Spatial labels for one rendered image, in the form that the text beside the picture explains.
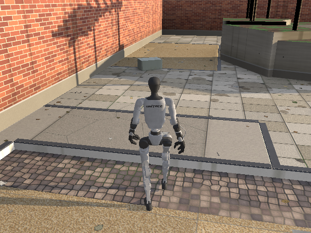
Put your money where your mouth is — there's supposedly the left robot forearm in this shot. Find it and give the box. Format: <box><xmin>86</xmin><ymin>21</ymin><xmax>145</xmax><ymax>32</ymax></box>
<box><xmin>129</xmin><ymin>118</ymin><xmax>137</xmax><ymax>136</ymax></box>

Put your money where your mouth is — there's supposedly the right robot forearm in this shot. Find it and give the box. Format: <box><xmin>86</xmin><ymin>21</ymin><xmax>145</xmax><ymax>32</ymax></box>
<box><xmin>173</xmin><ymin>118</ymin><xmax>184</xmax><ymax>142</ymax></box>

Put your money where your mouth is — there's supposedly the robot right upper arm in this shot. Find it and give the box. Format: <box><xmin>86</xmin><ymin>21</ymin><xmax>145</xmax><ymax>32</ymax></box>
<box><xmin>165</xmin><ymin>98</ymin><xmax>177</xmax><ymax>125</ymax></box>

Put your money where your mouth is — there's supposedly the robot left upper arm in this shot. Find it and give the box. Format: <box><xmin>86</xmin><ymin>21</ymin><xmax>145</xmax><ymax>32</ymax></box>
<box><xmin>132</xmin><ymin>98</ymin><xmax>145</xmax><ymax>125</ymax></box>

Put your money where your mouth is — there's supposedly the robot torso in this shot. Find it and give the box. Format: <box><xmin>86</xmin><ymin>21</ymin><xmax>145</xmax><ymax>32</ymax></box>
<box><xmin>143</xmin><ymin>97</ymin><xmax>166</xmax><ymax>146</ymax></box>

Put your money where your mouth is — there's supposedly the left robot hand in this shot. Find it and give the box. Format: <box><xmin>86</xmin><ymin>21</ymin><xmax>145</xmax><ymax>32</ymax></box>
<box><xmin>129</xmin><ymin>134</ymin><xmax>140</xmax><ymax>145</ymax></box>

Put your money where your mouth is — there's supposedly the right robot thigh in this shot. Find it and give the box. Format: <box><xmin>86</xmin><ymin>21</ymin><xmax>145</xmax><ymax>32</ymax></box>
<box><xmin>162</xmin><ymin>134</ymin><xmax>172</xmax><ymax>161</ymax></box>

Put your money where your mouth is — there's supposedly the right robot hand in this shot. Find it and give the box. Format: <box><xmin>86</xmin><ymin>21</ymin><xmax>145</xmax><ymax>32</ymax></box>
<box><xmin>174</xmin><ymin>140</ymin><xmax>185</xmax><ymax>154</ymax></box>

